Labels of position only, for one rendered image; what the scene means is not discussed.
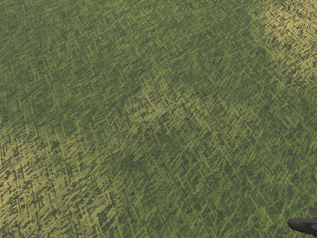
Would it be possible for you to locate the right robot hand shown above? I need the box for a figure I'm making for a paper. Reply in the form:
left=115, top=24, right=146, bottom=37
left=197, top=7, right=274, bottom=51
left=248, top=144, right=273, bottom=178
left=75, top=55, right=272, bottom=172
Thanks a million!
left=287, top=217, right=317, bottom=238

